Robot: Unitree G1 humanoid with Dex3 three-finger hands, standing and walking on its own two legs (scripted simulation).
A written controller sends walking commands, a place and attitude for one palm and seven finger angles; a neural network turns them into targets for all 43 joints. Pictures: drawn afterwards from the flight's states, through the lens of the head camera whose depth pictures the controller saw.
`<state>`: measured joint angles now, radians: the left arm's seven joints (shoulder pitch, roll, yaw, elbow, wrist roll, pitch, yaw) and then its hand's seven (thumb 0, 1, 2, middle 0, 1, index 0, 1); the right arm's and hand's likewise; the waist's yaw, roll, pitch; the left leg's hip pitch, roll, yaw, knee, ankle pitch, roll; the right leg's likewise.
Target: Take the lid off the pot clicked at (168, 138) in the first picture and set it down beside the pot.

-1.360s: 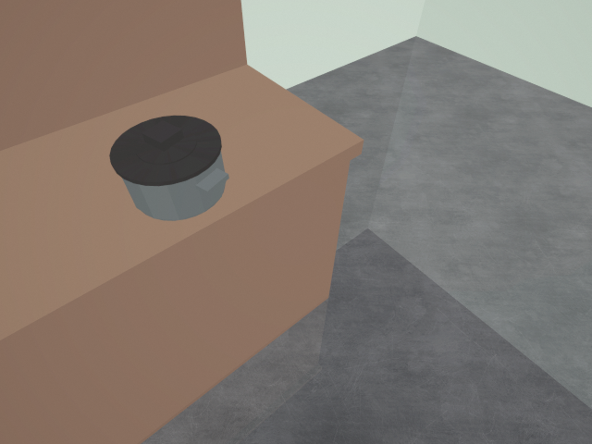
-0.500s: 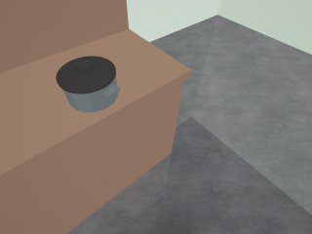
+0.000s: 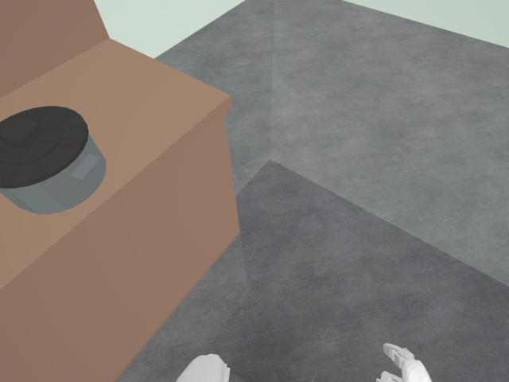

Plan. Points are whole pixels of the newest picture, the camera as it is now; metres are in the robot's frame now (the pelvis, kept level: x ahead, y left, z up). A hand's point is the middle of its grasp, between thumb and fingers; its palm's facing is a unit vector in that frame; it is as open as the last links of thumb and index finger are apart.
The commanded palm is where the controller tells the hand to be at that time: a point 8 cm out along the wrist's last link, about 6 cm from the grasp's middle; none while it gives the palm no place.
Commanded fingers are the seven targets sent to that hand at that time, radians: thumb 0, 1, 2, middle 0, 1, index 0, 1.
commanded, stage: walk to a spot facing it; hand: left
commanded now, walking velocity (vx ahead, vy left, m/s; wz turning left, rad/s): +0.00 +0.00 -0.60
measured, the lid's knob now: (22, 133) +0.44 +0.44 +0.10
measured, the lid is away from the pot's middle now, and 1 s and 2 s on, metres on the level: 0.00 0.00 0.00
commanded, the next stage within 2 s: turn to face it in 2.00 s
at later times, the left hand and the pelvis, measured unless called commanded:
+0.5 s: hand (171, 326) +0.21 +0.19 -0.16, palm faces -0.31 -0.90 -0.29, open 7.4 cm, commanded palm none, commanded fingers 0.00 0.90 0.90 -0.20 -0.30 -0.20 -0.30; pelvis +0.04 +0.00 -0.01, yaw -19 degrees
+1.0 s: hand (222, 301) +0.27 +0.10 -0.18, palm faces -0.55 -0.80 -0.23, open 7.4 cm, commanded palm none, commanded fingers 0.00 0.90 0.90 -0.20 -0.30 -0.20 -0.30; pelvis +0.07 -0.01 -0.01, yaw -37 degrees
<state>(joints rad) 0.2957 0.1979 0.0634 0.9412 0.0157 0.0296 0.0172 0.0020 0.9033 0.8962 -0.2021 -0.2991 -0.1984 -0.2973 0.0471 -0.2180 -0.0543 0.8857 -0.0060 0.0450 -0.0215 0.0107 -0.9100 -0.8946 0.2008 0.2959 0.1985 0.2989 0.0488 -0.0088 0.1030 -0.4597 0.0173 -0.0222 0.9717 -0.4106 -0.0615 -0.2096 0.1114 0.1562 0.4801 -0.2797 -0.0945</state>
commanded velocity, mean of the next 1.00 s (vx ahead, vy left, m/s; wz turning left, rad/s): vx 0.00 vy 0.00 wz -0.60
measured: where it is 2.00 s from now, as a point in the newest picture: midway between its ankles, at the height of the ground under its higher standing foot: (334, 381)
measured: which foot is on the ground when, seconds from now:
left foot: up 0.00-0.18, down 0.20-0.52, up 0.54-0.92, down 0.94-1.00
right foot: down 0.00-0.20, up 0.22-0.50, down 0.52-0.94, up 0.96-1.00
